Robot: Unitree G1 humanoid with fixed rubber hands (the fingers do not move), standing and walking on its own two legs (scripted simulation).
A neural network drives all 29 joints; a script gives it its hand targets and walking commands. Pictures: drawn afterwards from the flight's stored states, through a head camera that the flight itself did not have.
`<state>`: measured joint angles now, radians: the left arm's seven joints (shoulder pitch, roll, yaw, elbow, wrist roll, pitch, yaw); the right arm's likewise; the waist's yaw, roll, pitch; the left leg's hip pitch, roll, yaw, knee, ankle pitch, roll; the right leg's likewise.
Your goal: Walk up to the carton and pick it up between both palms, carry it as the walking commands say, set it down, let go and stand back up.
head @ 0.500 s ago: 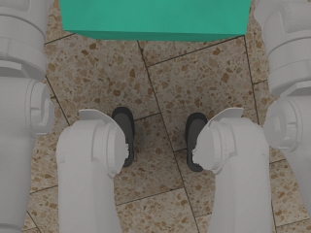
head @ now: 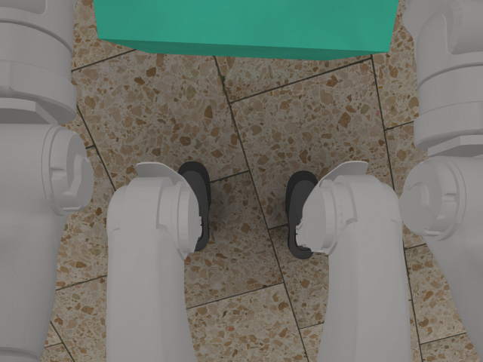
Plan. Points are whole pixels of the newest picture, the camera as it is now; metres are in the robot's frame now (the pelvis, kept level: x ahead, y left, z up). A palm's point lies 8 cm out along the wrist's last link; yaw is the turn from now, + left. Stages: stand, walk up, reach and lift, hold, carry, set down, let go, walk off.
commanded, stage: reach and lift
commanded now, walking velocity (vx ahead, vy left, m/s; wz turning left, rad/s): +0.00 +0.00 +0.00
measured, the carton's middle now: out of the picture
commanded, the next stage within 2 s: none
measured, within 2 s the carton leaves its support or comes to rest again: neither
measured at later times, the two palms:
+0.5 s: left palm out of the picture +0.57 +0.21 -0.08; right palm out of the picture +0.54 -0.17 -0.08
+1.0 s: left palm out of the picture +0.55 +0.20 -0.01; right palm out of the picture +0.52 -0.18 -0.02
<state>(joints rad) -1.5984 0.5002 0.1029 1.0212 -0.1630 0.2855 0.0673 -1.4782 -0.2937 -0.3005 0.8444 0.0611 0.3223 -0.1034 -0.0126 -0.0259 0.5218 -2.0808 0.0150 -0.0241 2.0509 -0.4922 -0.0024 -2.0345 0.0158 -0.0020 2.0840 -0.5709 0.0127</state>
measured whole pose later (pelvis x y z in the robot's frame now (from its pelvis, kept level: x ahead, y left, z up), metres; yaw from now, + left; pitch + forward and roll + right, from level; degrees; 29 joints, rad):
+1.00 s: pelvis -0.01 +0.01 +0.10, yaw +1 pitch +26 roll -1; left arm -1.42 0.37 0.27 0.72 0.01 0.44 0.04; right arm -1.31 -0.21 -0.41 0.56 -0.03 0.47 -0.06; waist -0.02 -0.01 0.52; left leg -1.77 -0.01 -0.03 1.72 -0.41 0.00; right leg -1.72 0.02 0.01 1.75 -0.49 0.03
